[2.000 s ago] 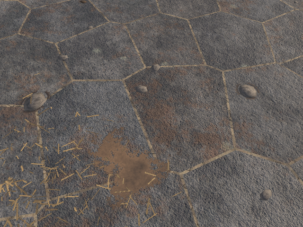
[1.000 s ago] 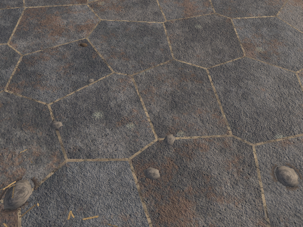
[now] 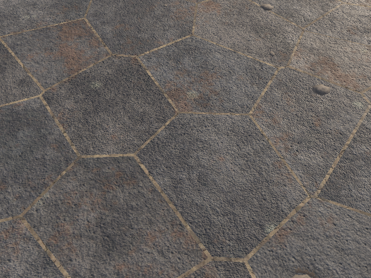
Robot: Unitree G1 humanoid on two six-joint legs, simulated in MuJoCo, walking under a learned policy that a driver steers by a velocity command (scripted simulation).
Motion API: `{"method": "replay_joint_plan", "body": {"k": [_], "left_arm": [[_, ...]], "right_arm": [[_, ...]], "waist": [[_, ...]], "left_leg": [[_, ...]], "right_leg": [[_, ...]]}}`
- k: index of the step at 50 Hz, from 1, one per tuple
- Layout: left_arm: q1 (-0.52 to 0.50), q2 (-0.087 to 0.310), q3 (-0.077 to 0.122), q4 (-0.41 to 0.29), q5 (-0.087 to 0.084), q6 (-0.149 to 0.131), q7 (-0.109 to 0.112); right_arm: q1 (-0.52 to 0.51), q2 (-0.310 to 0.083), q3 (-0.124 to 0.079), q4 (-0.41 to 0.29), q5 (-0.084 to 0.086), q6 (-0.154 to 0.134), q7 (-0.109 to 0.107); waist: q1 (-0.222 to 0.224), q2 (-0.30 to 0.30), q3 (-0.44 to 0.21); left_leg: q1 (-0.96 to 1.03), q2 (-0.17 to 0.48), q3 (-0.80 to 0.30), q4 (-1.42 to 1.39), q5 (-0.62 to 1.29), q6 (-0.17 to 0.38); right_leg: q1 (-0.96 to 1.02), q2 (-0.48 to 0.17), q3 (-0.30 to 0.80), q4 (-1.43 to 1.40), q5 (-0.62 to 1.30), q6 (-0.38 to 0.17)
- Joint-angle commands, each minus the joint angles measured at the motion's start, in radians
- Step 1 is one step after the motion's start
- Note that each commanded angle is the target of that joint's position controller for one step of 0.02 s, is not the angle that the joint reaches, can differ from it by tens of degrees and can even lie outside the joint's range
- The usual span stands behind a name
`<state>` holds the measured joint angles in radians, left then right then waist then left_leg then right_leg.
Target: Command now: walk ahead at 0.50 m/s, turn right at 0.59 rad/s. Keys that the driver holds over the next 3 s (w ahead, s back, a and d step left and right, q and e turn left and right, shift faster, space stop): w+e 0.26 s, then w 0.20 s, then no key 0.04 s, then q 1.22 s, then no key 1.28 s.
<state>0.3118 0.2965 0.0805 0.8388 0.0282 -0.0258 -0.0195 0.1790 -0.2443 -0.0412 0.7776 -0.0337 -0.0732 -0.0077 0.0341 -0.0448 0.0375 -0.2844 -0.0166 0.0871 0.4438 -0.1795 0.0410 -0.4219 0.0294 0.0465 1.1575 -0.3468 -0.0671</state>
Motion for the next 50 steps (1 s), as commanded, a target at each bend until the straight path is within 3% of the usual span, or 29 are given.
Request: {"method": "replay_joint_plan", "body": {"k": [1,5,9,14,16,17,18,19,20,21,22,23,24,25,26,29,33,36,39,42,43,44,45,46,47,48,49,50], "left_arm": [[0.035,0.027,0.002,-0.066,0.009,0.018,-0.024],[-0.109,0.019,-0.007,-0.127,0.01,0.023,-0.043],[-0.239,-0.006,-0.026,-0.174,0.004,0.015,-0.059],[-0.354,0.005,-0.031,-0.228,0.016,0.014,-0.067],[-0.316,0.015,-0.025,-0.222,0.025,0.011,-0.055],[-0.232,0.026,-0.017,-0.197,0.029,0.004,-0.048],[-0.066,0.041,-0.005,-0.139,0.037,-0.009,-0.036],[0.098,0.106,0.015,-0.1,0.05,-0.017,-0.019],[0.096,0.223,0.037,-0.106,0.029,-0.014,-0.004],[0.128,0.207,0.039,-0.111,0.002,-0.005,0.008],[0.067,0.171,0.028,-0.093,-0.004,-0.007,0.016],[0.024,0.116,0.012,-0.083,-0.007,-0.015,0.016],[-0.021,0.078,-0.001,-0.082,-0.011,-0.023,0.016],[-0.058,0.048,-0.014,-0.082,-0.016,-0.03,0.016],[-0.064,0.032,-0.021,-0.079,-0.016,-0.041,0.014],[-0.047,0.056,-0.019,-0.052,-0.015,-0.059,0.016],[-0.039,0.038,-0.031,-0.029,-0.014,-0.055,0.03],[-0.015,0.047,-0.031,-0.015,-0.017,-0.047,0.045],[0.013,0.064,-0.023,0.003,-0.015,-0.032,0.056],[-0.008,0.092,-0.009,0.002,-0.018,-0.014,0.065],[-0.025,0.098,-0.005,-0.003,-0.019,-0.008,0.066],[-0.036,0.109,0.0,-0.018,-0.021,-0.007,0.066],[-0.019,0.038,-0.016,-0.069,-0.014,-0.006,0.058],[0.03,0.008,-0.026,-0.077,-0.01,0.012,0.051],[0.012,0.027,-0.027,-0.062,0.001,0.025,0.049],[-0.051,0.04,-0.023,-0.071,-0.003,0.027,0.049],[-0.087,0.049,-0.018,-0.078,-0.002,0.027,0.051],[-0.086,0.053,-0.017,-0.085,0.006,0.036,0.05]], "right_arm": [[0.089,-0.094,-0.024,-0.017,0.015,-0.034,0.006],[0.135,-0.107,-0.031,0.007,0.016,-0.04,0.009],[0.164,-0.121,-0.035,0.024,0.015,-0.036,0.01],[0.243,-0.162,-0.045,0.058,0.015,-0.015,-0.001],[0.265,-0.185,-0.047,0.078,0.013,0.001,-0.004],[0.269,-0.196,-0.046,0.083,0.013,0.009,-0.005],[0.261,-0.188,-0.039,0.08,0.018,0.016,-0.005],[0.261,-0.143,-0.022,0.046,0.019,0.015,-0.001],[0.318,-0.039,0.001,-0.018,0.03,0.011,0.022],[0.191,-0.146,-0.027,-0.02,0.017,0.016,0.015],[0.13,-0.131,-0.024,-0.04,0.033,0.009,0.019],[0.136,-0.112,-0.015,-0.028,0.034,0.001,0.021],[0.156,-0.104,-0.015,-0.008,0.023,0.009,0.021],[0.208,-0.096,-0.013,0.013,0.009,0.028,0.021],[0.241,-0.085,-0.013,0.033,0.006,0.044,0.022],[0.252,-0.063,-0.016,0.054,0.013,0.063,0.029],[0.145,-0.055,-0.016,0.03,0.011,0.069,0.027],[0.064,-0.041,-0.008,0.001,0.006,0.067,0.03],[0.047,-0.045,-0.008,-0.017,-0.001,0.065,0.034],[0.109,-0.066,-0.02,-0.017,-0.003,0.061,0.031],[0.173,-0.072,-0.026,-0.004,-0.004,0.053,0.027],[0.257,-0.122,-0.041,0.005,-0.009,0.04,0.021],[0.284,-0.251,-0.073,-0.004,0.0,0.033,0.01],[0.301,-0.279,-0.085,0.002,0.044,0.047,0.009],[0.238,-0.235,-0.08,-0.019,0.056,0.061,0.01],[0.16,-0.176,-0.063,-0.035,0.044,0.075,0.005],[0.103,-0.135,-0.05,-0.044,0.034,0.088,0.002],[0.078,-0.125,-0.047,-0.052,0.035,0.093,-0.002]], "waist": [[-0.013,0.148,-0.038],[-0.03,0.131,-0.01],[-0.055,0.131,0.016],[-0.089,0.133,0.043],[-0.067,0.15,0.012],[-0.029,0.151,-0.039],[0.046,0.112,-0.131],[0.108,0.012,-0.26],[0.041,-0.227,-0.354],[0.099,-0.042,-0.333],[0.065,-0.024,-0.202],[0.022,0.007,-0.125],[-0.02,0.016,-0.078],[-0.06,0.004,-0.068],[-0.076,0.003,-0.074],[-0.092,-0.005,-0.064],[-0.067,-0.038,-0.018],[-0.032,-0.04,-0.019],[-0.015,-0.044,-0.024],[-0.039,-0.046,-0.045],[-0.075,-0.021,-0.076],[-0.127,0.053,-0.135],[-0.097,0.239,-0.191],[-0.081,0.299,-0.323],[-0.07,0.152,-0.249],[-0.062,0.089,-0.12],[-0.037,0.047,-0.05],[-0.023,0.072,-0.039]], "left_leg": [[0.142,0.284,-0.239,-0.26,0.17,0.119],[0.181,0.283,-0.114,-0.298,0.223,0.127],[0.187,0.254,0.015,-0.295,0.267,0.1],[0.291,0.295,0.08,-0.242,0.382,0.077],[0.338,0.304,0.109,-0.118,0.67,0.069],[0.343,0.302,0.125,0.013,0.793,0.065],[0.274,0.273,0.16,0.214,0.763,0.046],[0.061,0.246,0.163,0.488,0.421,0.023],[-0.342,0.067,0.121,0.82,-0.401,-0.032],[-0.419,0.062,-0.05,0.903,-0.337,-0.025],[-0.45,0.104,-0.077,0.884,-0.231,-0.013],[-0.399,0.131,-0.083,0.797,-0.178,-0.009],[-0.336,0.147,-0.084,0.735,-0.163,-0.015],[-0.258,0.147,-0.085,0.701,-0.159,-0.027],[-0.207,0.133,-0.081,0.686,-0.157,-0.034],[-0.192,0.09,-0.086,0.637,-0.088,-0.044],[-0.231,0.069,-0.085,0.476,0.049,-0.04],[-0.221,0.059,-0.041,0.341,0.102,-0.027],[-0.208,0.035,-0.01,0.257,0.043,0.0],[-0.136,-0.012,0.016,0.17,-0.071,0.048],[-0.055,-0.028,0.012,0.086,-0.017,0.07],[0.102,0.04,-0.095,0.001,0.309,0.117],[0.297,0.303,-0.425,0.042,0.969,0.235],[0.366,0.411,-0.638,-0.014,1.056,0.399],[0.283,0.389,-0.557,-0.043,0.805,0.385],[0.161,0.326,-0.489,-0.086,0.601,0.344],[0.085,0.26,-0.436,-0.124,0.459,0.286],[0.045,0.212,-0.395,-0.139,0.402,0.251]], "right_leg": [[-0.166,-0.077,0.025,0.012,0.052,0.011],[-0.283,-0.103,0.007,-0.08,0.174,0.029],[-0.237,-0.102,-0.053,-0.311,0.316,0.027],[-0.161,-0.07,-0.138,-0.504,0.214,-0.023],[-0.064,-0.009,-0.166,-0.554,0.102,-0.06],[0.041,0.03,-0.17,-0.59,0.08,-0.083],[0.258,0.064,-0.166,-0.673,0.139,-0.107],[0.539,-0.115,0.058,-0.696,0.044,-0.15],[0.801,-0.426,0.585,-0.787,0.084,-0.281],[0.752,-0.416,0.61,-0.839,0.206,-0.271],[0.646,-0.371,0.415,-0.833,0.359,-0.247],[0.514,-0.319,0.309,-0.853,0.471,-0.21],[0.421,-0.277,0.222,-0.871,0.598,-0.175],[0.347,-0.248,0.154,-0.889,0.702,-0.157],[0.309,-0.244,0.108,-0.895,0.815,-0.149],[0.272,-0.229,-0.003,-0.92,0.948,-0.138],[0.285,-0.209,-0.113,-0.925,0.926,-0.094],[0.345,-0.22,-0.151,-0.89,0.936,-0.091],[0.422,-0.246,-0.156,-0.81,0.967,-0.095],[0.45,-0.261,-0.153,-0.636,1.061,-0.086],[0.431,-0.239,-0.173,-0.506,1.019,-0.064],[0.327,-0.181,-0.207,-0.288,0.812,-0.014],[0.059,-0.013,-0.234,0.023,0.043,0.037],[-0.06,0.08,-0.058,0.182,-0.31,0.056],[-0.094,0.005,0.005,0.218,-0.27,0.066],[-0.13,-0.017,0.002,0.179,-0.202,0.073],[-0.137,-0.042,0.001,0.096,-0.143,0.081],[-0.109,-0.052,-0.003,0.031,-0.101,0.09]]}}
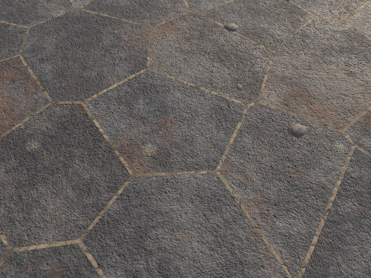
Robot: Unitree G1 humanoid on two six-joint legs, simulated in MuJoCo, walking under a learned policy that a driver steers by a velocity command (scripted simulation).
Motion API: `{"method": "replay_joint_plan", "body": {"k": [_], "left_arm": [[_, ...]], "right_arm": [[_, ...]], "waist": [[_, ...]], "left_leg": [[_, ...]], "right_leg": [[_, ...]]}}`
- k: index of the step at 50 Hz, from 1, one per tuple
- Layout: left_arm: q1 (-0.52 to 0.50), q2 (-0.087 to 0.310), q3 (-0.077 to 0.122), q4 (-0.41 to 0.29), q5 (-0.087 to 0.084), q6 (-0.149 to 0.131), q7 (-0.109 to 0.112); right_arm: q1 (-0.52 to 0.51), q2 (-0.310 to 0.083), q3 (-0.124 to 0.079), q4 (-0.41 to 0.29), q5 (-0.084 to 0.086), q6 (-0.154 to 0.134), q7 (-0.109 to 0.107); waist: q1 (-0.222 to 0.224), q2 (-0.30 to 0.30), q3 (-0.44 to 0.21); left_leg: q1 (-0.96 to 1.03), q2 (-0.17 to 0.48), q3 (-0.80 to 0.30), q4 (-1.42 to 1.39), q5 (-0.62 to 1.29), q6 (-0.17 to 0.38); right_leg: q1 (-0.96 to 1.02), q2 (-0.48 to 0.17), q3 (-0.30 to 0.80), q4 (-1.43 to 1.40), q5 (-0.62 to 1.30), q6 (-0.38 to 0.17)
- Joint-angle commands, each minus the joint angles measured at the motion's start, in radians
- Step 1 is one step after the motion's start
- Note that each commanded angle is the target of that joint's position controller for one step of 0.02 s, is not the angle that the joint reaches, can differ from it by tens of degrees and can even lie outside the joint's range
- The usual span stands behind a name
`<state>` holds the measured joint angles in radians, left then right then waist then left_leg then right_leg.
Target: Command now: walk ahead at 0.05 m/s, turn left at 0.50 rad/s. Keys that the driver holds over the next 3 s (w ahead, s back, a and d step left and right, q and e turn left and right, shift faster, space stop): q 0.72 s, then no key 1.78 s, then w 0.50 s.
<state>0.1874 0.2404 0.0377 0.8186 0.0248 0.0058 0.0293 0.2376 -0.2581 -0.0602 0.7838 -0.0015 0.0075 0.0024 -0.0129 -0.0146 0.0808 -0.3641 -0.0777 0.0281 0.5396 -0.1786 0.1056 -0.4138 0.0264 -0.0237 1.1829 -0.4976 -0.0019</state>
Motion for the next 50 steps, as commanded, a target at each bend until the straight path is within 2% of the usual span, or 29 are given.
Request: {"method": "replay_joint_plan", "body": {"k": [1,4,8,10,14,16,17,18,19,20,21,22,23,25,29,31,35,38,39,40,41,42,43,44,45,46,47,48,50], "left_arm": [[0.062,0.097,0.024,-0.056,0.014,0.016,-0.002],[0.072,0.077,0.018,-0.064,0.001,0.03,-0.002],[0.002,0.09,0.018,-0.095,-0.002,0.038,0.004],[-0.021,0.093,0.018,-0.108,-0.005,0.034,0.005],[-0.004,0.099,0.015,-0.119,-0.018,0.016,0.011],[0.049,0.101,0.014,-0.115,-0.027,0.004,0.016],[0.094,0.098,0.013,-0.106,-0.027,-0.002,0.02],[0.135,0.115,0.018,-0.097,-0.022,-0.01,0.028],[0.121,0.202,0.035,-0.11,-0.005,-0.013,0.038],[0.019,0.284,0.05,-0.154,0.004,-0.008,0.034],[0.016,0.245,0.046,-0.149,0.016,-0.005,0.026],[-0.025,0.172,0.026,-0.16,0.007,-0.008,0.021],[-0.06,0.143,0.018,-0.168,0.002,-0.009,0.016],[-0.065,0.134,0.015,-0.185,0.001,-0.009,0.019],[0.068,0.158,0.03,-0.159,-0.001,-0.008,0.018],[0.096,0.174,0.039,-0.149,0.001,-0.008,0.015],[0.072,0.194,0.049,-0.151,0.005,-0.008,-0.001],[0.071,0.212,0.056,-0.139,0.005,-0.004,-0.014],[0.067,0.217,0.058,-0.134,0.001,-0.002,-0.017],[0.049,0.216,0.057,-0.131,-0.009,0.003,-0.019],[0.057,0.207,0.055,-0.122,-0.016,0.007,-0.02],[0.093,0.149,0.039,-0.131,-0.01,0.013,-0.025],[0.074,0.066,0.012,-0.185,-0.007,0.021,-0.023],[0.027,0.126,0.023,-0.168,-0.005,0.04,-0.011],[0.029,0.131,0.027,-0.154,-0.017,0.048,-0.016],[0.044,0.138,0.031,-0.132,-0.023,0.046,-0.021],[0.058,0.154,0.038,-0.118,-0.012,0.045,-0.024],[0.09,0.158,0.039,-0.095,-0.003,0.045,-0.028],[0.108,0.135,0.033,-0.075,-0.007,0.048,-0.032]], "right_arm": [[0.011,-0.117,-0.03,-0.061,-0.004,0.014,-0.01],[0.032,-0.156,-0.044,-0.06,-0.009,0.007,-0.003],[0.037,-0.172,-0.054,-0.073,-0.016,0.023,-0.003],[0.033,-0.177,-0.058,-0.081,-0.02,0.031,-0.001],[0.009,-0.182,-0.065,-0.095,-0.027,0.039,0.007],[-0.017,-0.18,-0.066,-0.102,-0.024,0.042,0.011],[-0.039,-0.177,-0.066,-0.105,-0.016,0.045,0.012],[-0.051,-0.162,-0.061,-0.11,-0.005,0.044,0.008],[-0.012,-0.102,-0.047,-0.119,0.003,0.04,0.004],[-0.005,-0.092,-0.048,-0.131,0.002,0.033,-0.003],[-0.025,-0.173,-0.066,-0.122,-0.037,0.03,-0.004],[-0.001,-0.176,-0.072,-0.101,-0.034,0.033,0.002],[0.034,-0.163,-0.07,-0.081,-0.032,0.041,0.009],[0.063,-0.155,-0.066,-0.068,-0.027,0.056,0.028],[-0.041,-0.13,-0.047,-0.107,-0.015,0.067,0.041],[-0.066,-0.121,-0.041,-0.119,-0.013,0.071,0.045],[-0.093,-0.101,-0.026,-0.143,-0.004,0.074,0.051],[-0.086,-0.101,-0.021,-0.154,0.004,0.067,0.045],[-0.068,-0.097,-0.019,-0.151,0.003,0.062,0.042],[-0.034,-0.088,-0.015,-0.139,-0.003,0.055,0.036],[-0.008,-0.098,-0.013,-0.128,-0.018,0.042,0.026],[0.016,-0.171,-0.024,-0.129,-0.038,0.024,0.015],[0.008,-0.289,-0.045,-0.147,-0.021,0.016,0.012],[0.062,-0.231,-0.039,-0.123,-0.01,0.011,0.005],[0.004,-0.167,-0.013,-0.12,-0.009,0.01,0.002],[-0.071,-0.128,0.002,-0.125,-0.013,0.014,-0.002],[-0.103,-0.125,0.006,-0.126,-0.011,0.012,-0.009],[-0.103,-0.116,0.01,-0.122,-0.01,0.01,-0.015],[-0.083,-0.109,0.017,-0.107,-0.009,0.004,-0.016]], "waist": [[0.031,0.062,-0.105],[0.025,0.081,-0.155],[-0.012,0.134,-0.145],[-0.023,0.143,-0.133],[-0.022,0.157,-0.137],[0.001,0.165,-0.141],[0.029,0.157,-0.139],[0.052,0.13,-0.131],[0.019,-0.042,-0.125],[0.001,-0.222,-0.077],[-0.001,-0.127,-0.061],[-0.033,-0.071,-0.065],[-0.054,-0.066,-0.061],[-0.046,-0.129,-0.086],[0.036,-0.124,-0.098],[0.053,-0.139,-0.105],[0.054,-0.162,-0.11],[0.052,-0.184,-0.125],[0.039,-0.181,-0.129],[0.009,-0.16,-0.133],[-0.015,-0.109,-0.135],[-0.007,0.092,-0.166],[0.003,0.298,-0.132],[-0.057,0.185,-0.161],[-0.014,0.16,-0.112],[0.018,0.149,-0.075],[0.031,0.175,-0.063],[0.035,0.176,-0.084],[0.034,0.134,-0.116]], "left_leg": [[0.108,0.243,-0.305,-0.236,0.394,0.169],[0.129,0.216,-0.307,-0.234,0.331,0.145],[0.133,0.205,-0.391,-0.271,0.0,0.13],[0.124,0.203,-0.432,-0.278,-0.088,0.124],[0.113,0.2,-0.502,-0.251,-0.038,0.108],[0.097,0.19,-0.538,-0.232,0.017,0.083],[0.066,0.169,-0.537,-0.213,0.004,0.054],[0.003,0.127,-0.515,-0.18,-0.083,0.002],[-0.09,0.029,-0.402,-0.02,-0.276,-0.062],[-0.245,-0.141,-0.152,0.216,-0.368,-0.098],[-0.197,-0.04,-0.151,0.407,-0.358,-0.11],[-0.155,-0.033,-0.154,0.494,-0.307,-0.109],[-0.149,-0.03,-0.142,0.567,-0.256,-0.115],[-0.186,-0.02,-0.106,0.658,-0.22,-0.137],[-0.255,0.014,-0.074,0.556,-0.232,-0.175],[-0.238,0.028,-0.061,0.482,-0.255,-0.178],[-0.09,0.053,-0.004,0.306,-0.286,-0.152],[0.021,0.037,0.032,0.174,-0.293,-0.119],[0.06,0.03,0.039,0.101,-0.261,-0.105],[0.132,0.022,0.046,-0.034,-0.165,-0.09],[0.232,0.032,0.013,-0.204,-0.008,-0.078],[0.384,0.218,-0.238,-0.293,0.064,-0.049],[0.359,0.473,-0.506,-0.256,0.5,0.097],[0.316,0.461,-0.436,-0.217,0.522,0.177],[0.278,0.397,-0.353,-0.227,0.476,0.166],[0.24,0.331,-0.285,-0.247,0.406,0.121],[0.248,0.288,-0.248,-0.247,0.426,0.092],[0.259,0.263,-0.212,-0.237,0.496,0.087],[0.275,0.258,-0.189,-0.228,0.515,0.086]], "right_leg": [[-0.083,-0.035,0.053,-0.013,0.079,0.032],[-0.067,-0.024,0.052,-0.121,0.097,0.049],[-0.086,-0.024,0.07,-0.251,0.111,0.057],[-0.071,-0.016,0.076,-0.31,0.111,0.053],[0.018,0.018,0.077,-0.438,0.08,0.027],[0.105,0.04,0.075,-0.564,0.083,0.002],[0.182,0.047,0.068,-0.685,0.136,-0.012],[0.277,0.016,0.091,-0.839,0.194,-0.027],[0.334,-0.188,0.293,-0.977,0.085,-0.074],[0.282,-0.406,0.557,-1.044,0.104,-0.172],[0.178,-0.423,0.495,-0.99,0.288,-0.229],[0.157,-0.354,0.388,-0.955,0.405,-0.215],[0.16,-0.287,0.276,-0.931,0.484,-0.184],[0.239,-0.232,0.165,-0.893,0.617,-0.171],[0.412,-0.265,0.13,-0.847,0.75,-0.2],[0.449,-0.29,0.122,-0.835,0.768,-0.209],[0.379,-0.305,0.06,-0.814,0.755,-0.201],[0.336,-0.31,0.045,-0.772,0.78,-0.192],[0.326,-0.308,0.043,-0.747,0.776,-0.183],[0.294,-0.292,0.021,-0.701,0.738,-0.157],[0.227,-0.271,-0.009,-0.642,0.648,-0.105],[0.062,-0.2,-0.079,-0.457,0.378,-0.034],[-0.118,-0.038,-0.105,-0.351,-0.114,0.017],[-0.067,-0.077,0.017,-0.239,-0.131,0.02],[-0.066,-0.077,0.036,-0.205,-0.073,0.017],[-0.051,-0.085,0.046,-0.232,-0.002,0.017],[-0.048,-0.079,0.034,-0.241,0.051,0.019],[-0.021,-0.069,0.025,-0.233,0.083,0.025],[0.017,-0.058,0.022,-0.257,0.103,0.033]]}}
Over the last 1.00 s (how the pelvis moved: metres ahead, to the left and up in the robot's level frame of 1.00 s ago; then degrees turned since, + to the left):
0.40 -0.09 -0.01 -3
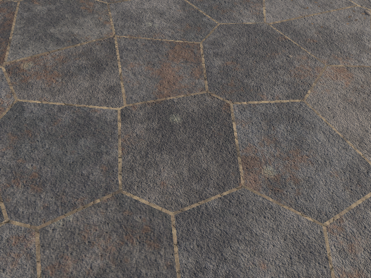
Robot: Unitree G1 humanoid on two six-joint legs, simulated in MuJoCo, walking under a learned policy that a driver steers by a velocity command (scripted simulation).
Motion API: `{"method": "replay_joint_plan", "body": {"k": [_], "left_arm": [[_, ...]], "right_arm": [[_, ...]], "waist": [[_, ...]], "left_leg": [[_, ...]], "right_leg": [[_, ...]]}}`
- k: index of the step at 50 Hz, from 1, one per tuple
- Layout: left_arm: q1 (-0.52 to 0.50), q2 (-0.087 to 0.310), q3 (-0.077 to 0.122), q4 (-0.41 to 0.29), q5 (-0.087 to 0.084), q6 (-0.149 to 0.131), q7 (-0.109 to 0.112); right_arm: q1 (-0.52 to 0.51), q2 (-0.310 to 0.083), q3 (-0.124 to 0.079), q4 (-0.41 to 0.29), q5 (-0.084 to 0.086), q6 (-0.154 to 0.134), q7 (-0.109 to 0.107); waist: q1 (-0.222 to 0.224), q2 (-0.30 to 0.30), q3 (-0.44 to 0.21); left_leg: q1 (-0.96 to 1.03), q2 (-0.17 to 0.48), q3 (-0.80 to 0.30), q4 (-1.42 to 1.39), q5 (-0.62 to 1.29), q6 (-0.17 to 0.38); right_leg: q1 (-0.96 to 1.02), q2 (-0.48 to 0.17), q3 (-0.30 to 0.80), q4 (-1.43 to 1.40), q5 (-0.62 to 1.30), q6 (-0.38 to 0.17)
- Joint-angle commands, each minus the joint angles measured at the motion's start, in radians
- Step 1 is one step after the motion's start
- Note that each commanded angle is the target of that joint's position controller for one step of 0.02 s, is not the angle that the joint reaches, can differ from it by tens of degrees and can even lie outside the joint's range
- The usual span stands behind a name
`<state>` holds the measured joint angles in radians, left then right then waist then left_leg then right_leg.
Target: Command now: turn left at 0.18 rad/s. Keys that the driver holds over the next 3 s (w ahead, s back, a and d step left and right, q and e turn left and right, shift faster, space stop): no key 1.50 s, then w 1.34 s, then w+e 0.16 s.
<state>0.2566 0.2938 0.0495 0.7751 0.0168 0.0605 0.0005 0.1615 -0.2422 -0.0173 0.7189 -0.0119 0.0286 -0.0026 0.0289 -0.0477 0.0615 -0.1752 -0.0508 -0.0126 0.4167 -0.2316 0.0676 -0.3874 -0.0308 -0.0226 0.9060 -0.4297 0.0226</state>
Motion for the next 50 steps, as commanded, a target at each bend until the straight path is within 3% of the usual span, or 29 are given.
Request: {"method": "replay_joint_plan", "body": {"k": [1,5,8,10,11,12,13,14,15,21,31,50], "left_arm": [[0.031,0.069,0.016,-0.028,-0.002,-0.004,-0.003],[-0.005,0.045,0.004,-0.015,-0.002,0.001,0.007],[0.01,0.039,0.0,0.008,-0.008,-0.007,0.021],[0.05,0.021,-0.01,0.037,-0.001,-0.024,0.028],[0.059,0.048,-0.009,0.045,0.01,-0.039,0.033],[0.017,0.11,-0.002,0.041,0.009,-0.051,0.032],[-0.02,0.094,-0.003,0.051,-0.006,-0.055,0.021],[-0.03,0.058,-0.013,0.056,-0.005,-0.06,0.014],[-0.021,0.051,-0.015,0.069,-0.005,-0.063,0.014],[0.004,0.041,-0.02,0.141,-0.007,-0.067,0.027],[0.007,0.02,-0.033,0.236,-0.007,-0.069,0.031],[0.072,-0.036,-0.054,0.34,-0.007,-0.072,0.039]], "right_arm": [[0.001,-0.125,-0.024,-0.033,0.0,-0.02,-0.01],[0.018,-0.131,-0.021,0.003,-0.009,-0.021,-0.01],[0.015,-0.131,-0.018,0.029,-0.01,-0.021,-0.013],[-0.012,-0.118,-0.011,0.041,0.001,-0.024,-0.018],[0.003,-0.092,-0.001,0.046,0.001,-0.031,-0.018],[0.056,-0.083,-0.003,0.057,0.002,-0.032,-0.013],[0.059,-0.084,-0.004,0.088,-0.001,-0.025,-0.012],[0.044,-0.102,-0.007,0.106,-0.005,-0.023,-0.014],[0.043,-0.112,-0.012,0.123,-0.003,-0.024,-0.015],[0.066,-0.089,-0.007,0.213,0.002,-0.031,-0.02],[0.101,-0.076,0.004,0.329,0.003,-0.029,-0.029],[0.151,-0.02,0.023,0.432,0.004,-0.03,-0.039]], "waist": [[-0.013,0.161,-0.094],[-0.04,0.183,-0.059],[-0.035,0.169,-0.063],[0.007,0.12,-0.073],[-0.001,0.078,-0.095],[-0.062,-0.002,-0.075],[-0.06,-0.045,-0.049],[-0.043,-0.038,-0.029],[-0.033,-0.034,-0.022],[-0.026,0.025,-0.026],[-0.03,0.047,-0.011],[-0.032,0.043,0.005]], "left_leg": [[0.088,0.232,-0.15,-0.108,0.532,0.124],[0.05,0.23,-0.181,-0.11,0.367,0.13],[0.022,0.235,-0.219,-0.091,0.319,0.13],[-0.044,0.211,-0.215,-0.065,0.251,0.079],[-0.094,0.187,-0.213,-0.055,0.188,0.037],[-0.102,0.11,-0.154,-0.064,0.089,0.012],[-0.01,0.074,-0.12,-0.1,0.046,0.002],[0.03,0.082,-0.124,-0.095,0.071,-0.001],[0.038,0.091,-0.128,-0.085,0.102,0.001],[0.016,0.102,-0.129,-0.107,0.127,-0.01],[0.02,0.11,-0.124,-0.117,0.126,-0.018],[0.013,0.117,-0.11,-0.1,0.13,-0.023]], "right_leg": [[-0.001,0.0,0.022,-0.018,0.037,0.011],[0.065,0.014,0.016,-0.198,0.022,0.002],[0.142,0.027,0.012,-0.334,0.053,-0.015],[0.291,0.009,0.029,-0.554,0.276,-0.03],[0.377,-0.062,0.111,-0.583,0.361,-0.04],[0.346,-0.129,0.185,-0.561,0.446,-0.066],[0.227,-0.128,0.176,-0.559,0.389,-0.085],[0.196,-0.103,0.157,-0.572,0.337,-0.073],[0.197,-0.082,0.137,-0.581,0.317,-0.06],[0.253,-0.073,0.127,-0.589,0.318,-0.066],[0.241,-0.066,0.128,-0.603,0.297,-0.076],[0.215,-0.053,0.127,-0.6,0.3,-0.078]]}}
Over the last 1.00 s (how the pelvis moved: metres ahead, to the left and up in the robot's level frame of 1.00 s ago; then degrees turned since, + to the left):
-0.01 -0.03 0.01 31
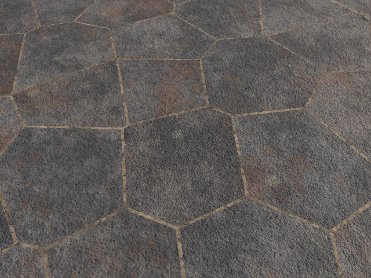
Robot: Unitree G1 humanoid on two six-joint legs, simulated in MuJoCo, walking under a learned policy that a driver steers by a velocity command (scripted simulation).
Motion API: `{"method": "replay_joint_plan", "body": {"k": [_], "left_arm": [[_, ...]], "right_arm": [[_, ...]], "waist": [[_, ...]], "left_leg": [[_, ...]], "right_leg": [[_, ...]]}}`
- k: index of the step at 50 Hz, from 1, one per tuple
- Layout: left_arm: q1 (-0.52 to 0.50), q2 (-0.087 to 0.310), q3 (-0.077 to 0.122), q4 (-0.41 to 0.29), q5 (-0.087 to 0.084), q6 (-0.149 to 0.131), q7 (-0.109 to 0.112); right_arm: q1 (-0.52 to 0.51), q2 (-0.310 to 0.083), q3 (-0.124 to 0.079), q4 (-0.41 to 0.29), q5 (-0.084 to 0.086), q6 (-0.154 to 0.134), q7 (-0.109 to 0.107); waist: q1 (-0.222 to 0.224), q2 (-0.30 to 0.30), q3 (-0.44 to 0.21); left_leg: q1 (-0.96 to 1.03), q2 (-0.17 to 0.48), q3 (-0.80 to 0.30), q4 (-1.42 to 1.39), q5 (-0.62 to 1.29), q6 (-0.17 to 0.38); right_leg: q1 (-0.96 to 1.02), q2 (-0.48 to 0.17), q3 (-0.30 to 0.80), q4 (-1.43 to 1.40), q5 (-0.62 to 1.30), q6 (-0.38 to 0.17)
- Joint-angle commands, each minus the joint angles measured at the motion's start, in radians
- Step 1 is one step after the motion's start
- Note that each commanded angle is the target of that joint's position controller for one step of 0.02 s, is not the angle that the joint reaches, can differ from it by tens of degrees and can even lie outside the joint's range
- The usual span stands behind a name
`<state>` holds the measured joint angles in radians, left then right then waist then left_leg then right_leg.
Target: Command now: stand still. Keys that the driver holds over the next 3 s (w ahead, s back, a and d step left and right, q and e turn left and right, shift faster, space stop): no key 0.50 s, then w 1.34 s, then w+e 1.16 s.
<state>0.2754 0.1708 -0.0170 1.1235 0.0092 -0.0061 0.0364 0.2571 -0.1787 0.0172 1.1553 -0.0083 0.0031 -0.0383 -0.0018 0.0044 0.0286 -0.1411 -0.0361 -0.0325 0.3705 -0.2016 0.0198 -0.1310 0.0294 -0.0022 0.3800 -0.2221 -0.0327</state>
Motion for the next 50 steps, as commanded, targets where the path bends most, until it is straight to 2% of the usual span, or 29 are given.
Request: {"method": "replay_joint_plan", "body": {"k": [1,25,26,28,29,30,31,32,33,35,36,38,39,40,41,42,43,44,45,47,50], "left_arm": [[0.057,0.084,0.012,-0.006,0.0,-0.005,0.004],[0.109,0.043,0.012,0.024,0.001,-0.008,0.009],[0.118,0.04,0.011,0.027,0.002,-0.007,0.009],[0.126,0.076,0.028,0.022,0.003,0.001,0.008],[0.136,0.095,0.038,0.019,0.003,0.007,0.006],[0.166,0.106,0.047,0.019,0.005,0.011,0.004],[0.207,0.119,0.055,0.026,0.005,0.013,0.003],[0.228,0.127,0.063,0.031,0.008,0.012,0.002],[0.227,0.124,0.068,0.027,0.011,0.007,0.001],[0.2,0.135,0.076,0.01,0.02,-0.009,-0.005],[0.179,0.139,0.08,0.001,0.017,-0.015,-0.007],[0.114,0.133,0.082,-0.02,0.003,-0.024,-0.01],[0.086,0.128,0.083,-0.031,-0.002,-0.026,-0.011],[0.069,0.109,0.079,-0.044,0.003,-0.033,-0.013],[0.046,0.048,0.062,-0.068,0.007,-0.045,-0.021],[0.038,0.022,0.055,-0.109,0.012,-0.053,-0.03],[0.014,0.089,0.069,-0.115,0.042,-0.053,-0.04],[-0.006,0.072,0.067,-0.119,0.04,-0.059,-0.052],[0.001,0.052,0.062,-0.112,0.028,-0.067,-0.059],[0.002,0.063,0.069,-0.106,0.029,-0.064,-0.07],[-0.044,0.059,0.073,-0.125,0.025,-0.047,-0.07]], "right_arm": [[0.057,-0.081,-0.011,-0.001,0.0,-0.004,-0.004],[0.109,-0.037,-0.009,0.026,0.0,-0.006,-0.01],[0.118,-0.03,-0.007,0.028,-0.001,-0.006,-0.01],[0.117,-0.043,-0.016,0.018,-0.006,-0.002,-0.008],[0.111,-0.044,-0.019,0.006,-0.011,0.0,-0.004],[0.088,-0.039,-0.021,-0.012,-0.02,0.001,0.002],[0.064,-0.015,-0.017,-0.035,-0.029,-0.004,0.009],[0.044,0.003,-0.013,-0.055,-0.038,-0.013,0.015],[0.021,-0.006,-0.016,-0.075,-0.039,-0.024,0.02],[0.009,-0.025,-0.026,-0.102,-0.031,-0.045,0.032],[0.019,-0.023,-0.029,-0.109,-0.025,-0.054,0.038],[0.089,-0.004,-0.032,-0.098,-0.013,-0.067,0.042],[0.177,0.006,-0.036,-0.065,-0.007,-0.07,0.039],[0.265,-0.013,-0.047,-0.035,-0.008,-0.072,0.033],[0.378,-0.081,-0.065,-0.019,-0.023,-0.081,0.023],[0.483,-0.18,-0.09,0.002,-0.014,-0.073,0.024],[0.403,-0.139,-0.083,-0.012,-0.015,-0.064,0.021],[0.306,-0.114,-0.075,-0.051,-0.015,-0.07,0.028],[0.248,-0.103,-0.071,-0.073,-0.013,-0.08,0.03],[0.231,-0.066,-0.056,-0.079,-0.009,-0.099,0.026],[0.318,-0.05,-0.045,-0.044,-0.007,-0.11,0.022]], "waist": [[-0.001,-0.009,0.039],[0.001,-0.006,0.052],[0.003,-0.008,0.031],[0.008,-0.038,0.052],[0.015,-0.066,0.077],[0.032,-0.089,0.119],[0.049,-0.131,0.146],[0.056,-0.156,0.166],[0.057,-0.142,0.179],[0.039,-0.107,0.158],[0.023,-0.102,0.146],[-0.032,-0.098,0.132],[-0.069,-0.079,0.12],[-0.099,-0.029,0.106],[-0.141,0.155,0.067],[-0.147,0.317,0.054],[-0.091,0.161,0.132],[-0.051,0.069,0.168],[-0.023,0.039,0.163],[0.001,0.033,0.123],[-0.001,0.065,0.085]], "left_leg": [[-0.022,0.102,-0.089,-0.053,0.1,0.024],[-0.037,0.105,-0.081,-0.038,0.097,0.02],[-0.03,0.096,-0.077,-0.042,0.033,0.022],[-0.073,0.048,-0.042,0.015,-0.17,0.036],[-0.129,0.02,-0.021,0.068,-0.293,0.048],[-0.217,0.0,-0.004,0.132,-0.354,0.053],[-0.287,-0.014,0.034,0.221,-0.34,0.052],[-0.32,0.003,0.073,0.307,-0.274,0.049],[-0.342,0.034,0.071,0.367,-0.239,0.049],[-0.366,0.061,0.054,0.409,-0.265,0.051],[-0.335,0.064,0.059,0.368,-0.264,0.054],[-0.13,0.034,0.103,0.196,-0.167,0.062],[0.033,-0.005,0.133,0.104,-0.106,0.062],[0.18,-0.003,0.1,0.046,-0.116,0.06],[0.296,0.196,-0.19,-0.119,-0.305,0.084],[0.325,0.4,-0.581,-0.268,-0.554,0.175],[0.213,0.418,-0.597,-0.266,-0.59,0.201],[0.141,0.382,-0.509,-0.265,-0.512,0.193],[0.113,0.336,-0.409,-0.275,-0.364,0.175],[0.129,0.269,-0.256,-0.276,-0.102,0.148],[0.193,0.228,-0.12,-0.221,0.293,0.136]], "right_leg": [[-0.042,-0.113,0.106,-0.073,0.093,-0.023],[-0.047,-0.108,0.108,-0.066,0.099,-0.028],[-0.04,-0.101,0.108,-0.078,0.015,-0.029],[-0.066,-0.086,0.128,-0.088,-0.246,-0.054],[-0.085,-0.097,0.166,-0.102,-0.414,-0.081],[-0.089,-0.136,0.234,-0.138,-0.545,-0.113],[-0.073,-0.203,0.331,-0.191,-0.638,-0.153],[-0.075,-0.278,0.419,-0.234,-0.665,-0.194],[-0.093,-0.318,0.462,-0.263,-0.628,-0.219],[-0.073,-0.325,0.441,-0.263,-0.505,-0.224],[-0.081,-0.308,0.398,-0.247,-0.461,-0.211],[-0.191,-0.239,0.281,-0.19,-0.383,-0.171],[-0.28,-0.194,0.222,-0.127,-0.372,-0.153],[-0.374,-0.146,0.167,-0.02,-0.349,-0.132],[-0.478,-0.046,0.035,0.273,-0.282,-0.092],[-0.64,0.038,-0.069,0.535,-0.335,-0.071],[-0.663,-0.034,-0.009,0.692,-0.29,-0.082],[-0.665,-0.07,0.017,0.729,-0.189,-0.082],[-0.631,-0.093,0.024,0.72,-0.104,-0.071],[-0.59,-0.106,0.001,0.689,-0.013,-0.044],[-0.617,-0.086,-0.051,0.675,0.03,-0.023]]}}
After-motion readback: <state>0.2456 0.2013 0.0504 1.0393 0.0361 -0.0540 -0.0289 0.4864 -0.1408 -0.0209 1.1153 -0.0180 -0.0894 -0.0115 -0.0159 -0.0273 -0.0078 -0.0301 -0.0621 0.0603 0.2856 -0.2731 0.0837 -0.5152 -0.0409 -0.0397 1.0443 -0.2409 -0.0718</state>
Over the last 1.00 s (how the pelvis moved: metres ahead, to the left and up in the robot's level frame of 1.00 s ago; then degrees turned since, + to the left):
-0.01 -0.03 0.00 1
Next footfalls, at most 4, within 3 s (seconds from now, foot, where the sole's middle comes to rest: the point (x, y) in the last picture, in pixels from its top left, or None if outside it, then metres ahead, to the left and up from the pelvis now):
1.26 right None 0.44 -0.03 -0.78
1.82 left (164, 220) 0.76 0.13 -0.78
2.38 right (208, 168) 1.02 -0.06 -0.78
2.92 left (205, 111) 1.39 -0.07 -0.78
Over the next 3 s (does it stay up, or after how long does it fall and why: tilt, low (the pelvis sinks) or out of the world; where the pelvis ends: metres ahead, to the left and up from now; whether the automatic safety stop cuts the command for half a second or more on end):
stays up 1.23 -0.08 -0.02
